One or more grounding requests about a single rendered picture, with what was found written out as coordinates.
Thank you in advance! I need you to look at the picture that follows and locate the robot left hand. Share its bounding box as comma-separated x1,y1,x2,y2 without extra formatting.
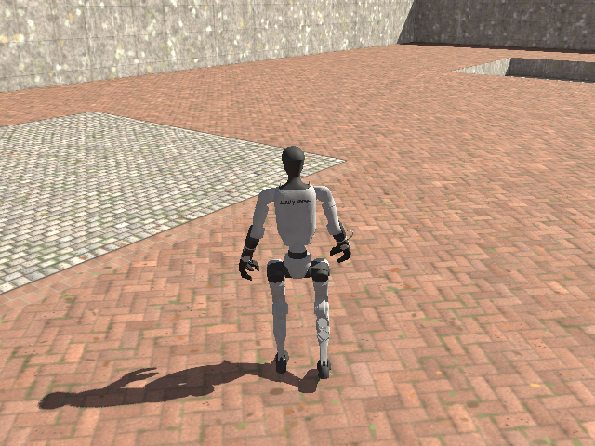
238,259,259,281

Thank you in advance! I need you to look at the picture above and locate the robot right forearm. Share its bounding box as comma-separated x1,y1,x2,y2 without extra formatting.
333,221,350,250

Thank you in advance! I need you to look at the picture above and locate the robot right upper arm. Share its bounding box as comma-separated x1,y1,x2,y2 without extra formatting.
314,186,342,235

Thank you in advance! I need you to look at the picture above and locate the robot left upper arm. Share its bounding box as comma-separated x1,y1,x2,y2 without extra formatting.
250,188,275,239

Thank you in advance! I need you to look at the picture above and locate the robot right shin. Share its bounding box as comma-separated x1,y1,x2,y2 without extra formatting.
316,301,330,366

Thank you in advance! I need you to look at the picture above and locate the robot left forearm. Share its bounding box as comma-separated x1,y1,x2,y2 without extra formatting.
241,225,259,262

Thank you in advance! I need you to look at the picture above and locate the humanoid robot head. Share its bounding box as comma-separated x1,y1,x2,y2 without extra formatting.
279,146,310,190

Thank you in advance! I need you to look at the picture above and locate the robot right hand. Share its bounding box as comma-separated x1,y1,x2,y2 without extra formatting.
330,246,351,263

